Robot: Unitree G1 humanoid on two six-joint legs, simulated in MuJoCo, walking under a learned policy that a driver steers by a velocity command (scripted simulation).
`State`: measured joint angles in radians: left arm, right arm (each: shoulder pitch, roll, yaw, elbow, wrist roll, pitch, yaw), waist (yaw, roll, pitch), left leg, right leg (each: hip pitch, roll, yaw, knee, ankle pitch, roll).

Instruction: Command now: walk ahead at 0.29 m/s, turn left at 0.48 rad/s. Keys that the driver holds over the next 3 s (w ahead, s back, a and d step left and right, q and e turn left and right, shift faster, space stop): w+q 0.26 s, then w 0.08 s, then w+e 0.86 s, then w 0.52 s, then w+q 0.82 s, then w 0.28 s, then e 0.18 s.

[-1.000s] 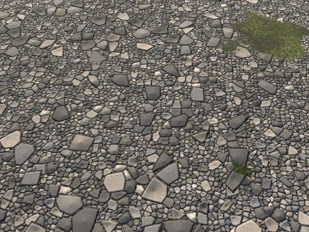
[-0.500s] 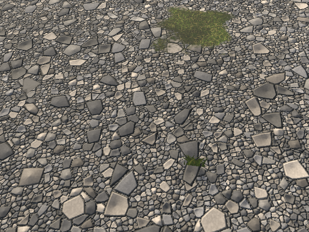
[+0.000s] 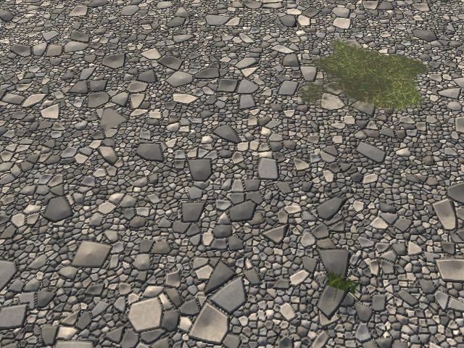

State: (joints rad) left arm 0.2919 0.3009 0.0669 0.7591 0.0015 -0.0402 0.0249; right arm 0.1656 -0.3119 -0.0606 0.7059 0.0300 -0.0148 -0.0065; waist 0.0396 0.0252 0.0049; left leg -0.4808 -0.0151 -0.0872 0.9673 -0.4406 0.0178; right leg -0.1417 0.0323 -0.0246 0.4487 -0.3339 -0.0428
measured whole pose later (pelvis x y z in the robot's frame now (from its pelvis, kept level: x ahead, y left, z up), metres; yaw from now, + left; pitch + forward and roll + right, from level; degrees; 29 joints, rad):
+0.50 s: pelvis +0.20 +0.12 +0.01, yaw +12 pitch +1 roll +0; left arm 0.22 0.32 0.05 0.72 -0.01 -0.07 0.00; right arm 0.30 -0.27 -0.03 0.71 -0.01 -0.08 0.03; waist -0.02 -0.05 0.02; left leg -0.13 -0.08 0.02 0.31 -0.20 0.09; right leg -0.69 -0.13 0.04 1.02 -0.10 0.03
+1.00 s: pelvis +0.51 +0.13 +0.00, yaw -3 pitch +2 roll -1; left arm 0.30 0.30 0.06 0.67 -0.01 -0.05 -0.02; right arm 0.19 -0.31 -0.02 0.66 -0.01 -0.11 0.01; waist 0.02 0.02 0.04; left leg -0.58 0.08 -0.08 1.09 -0.34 -0.04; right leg -0.26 0.13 0.05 0.38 -0.15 -0.10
